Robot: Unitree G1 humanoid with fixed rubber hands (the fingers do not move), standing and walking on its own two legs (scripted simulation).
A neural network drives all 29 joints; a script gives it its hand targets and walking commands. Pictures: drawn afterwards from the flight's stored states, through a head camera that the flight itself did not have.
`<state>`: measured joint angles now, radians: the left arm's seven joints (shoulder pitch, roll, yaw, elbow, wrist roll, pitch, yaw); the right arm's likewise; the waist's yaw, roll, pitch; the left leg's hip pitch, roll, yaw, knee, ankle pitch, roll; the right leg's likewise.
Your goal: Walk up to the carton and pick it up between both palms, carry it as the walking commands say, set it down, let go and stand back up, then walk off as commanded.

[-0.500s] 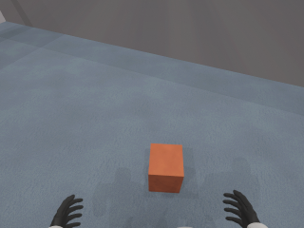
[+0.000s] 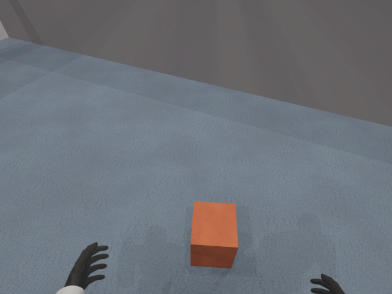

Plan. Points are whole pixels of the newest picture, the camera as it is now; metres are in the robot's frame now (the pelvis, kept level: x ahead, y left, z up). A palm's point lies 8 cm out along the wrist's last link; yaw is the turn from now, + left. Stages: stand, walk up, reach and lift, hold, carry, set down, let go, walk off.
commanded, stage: stand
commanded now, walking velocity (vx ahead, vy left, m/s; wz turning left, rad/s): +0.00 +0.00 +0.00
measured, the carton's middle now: (212, 235) +0.54 -0.10 -0.63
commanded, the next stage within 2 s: walk off in 1.58 s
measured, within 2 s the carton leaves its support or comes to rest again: neither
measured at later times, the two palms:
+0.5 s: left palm (78, 272) +0.20 +0.25 -0.06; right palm (335, 290) +0.15 -0.27 -0.05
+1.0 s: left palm out of the picture +0.15 +0.24 -0.05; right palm out of the picture +0.07 -0.29 -0.07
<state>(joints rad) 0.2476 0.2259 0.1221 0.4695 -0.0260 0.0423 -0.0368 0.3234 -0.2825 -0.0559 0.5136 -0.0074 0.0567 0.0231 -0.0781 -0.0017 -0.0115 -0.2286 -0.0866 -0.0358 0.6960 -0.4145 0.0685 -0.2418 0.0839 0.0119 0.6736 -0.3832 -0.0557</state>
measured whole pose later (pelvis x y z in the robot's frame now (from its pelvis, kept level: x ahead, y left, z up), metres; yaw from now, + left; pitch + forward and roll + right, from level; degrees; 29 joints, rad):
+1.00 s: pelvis -0.03 -0.01 +0.00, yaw +0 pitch -5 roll +0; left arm 0.22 0.23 0.12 0.56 -0.03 0.00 -0.02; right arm 0.29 -0.29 -0.06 0.64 -0.01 -0.03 -0.01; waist -0.08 0.00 0.01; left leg -0.23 -0.08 -0.04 0.68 -0.37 0.07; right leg -0.24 0.08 0.01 0.67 -0.34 -0.06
